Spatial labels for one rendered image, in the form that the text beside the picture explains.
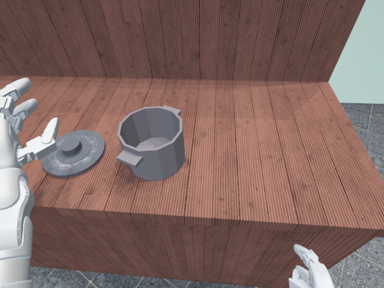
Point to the pot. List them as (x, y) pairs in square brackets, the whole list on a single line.
[(153, 142)]

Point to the knob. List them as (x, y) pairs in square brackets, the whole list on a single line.
[(71, 146)]

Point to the robot right hand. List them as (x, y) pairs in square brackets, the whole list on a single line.
[(317, 275)]

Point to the robot left hand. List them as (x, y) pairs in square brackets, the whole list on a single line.
[(11, 123)]

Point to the left robot forearm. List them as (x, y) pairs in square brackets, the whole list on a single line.
[(16, 203)]

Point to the lid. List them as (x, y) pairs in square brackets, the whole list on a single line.
[(61, 165)]

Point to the table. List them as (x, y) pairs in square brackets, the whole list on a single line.
[(271, 158)]

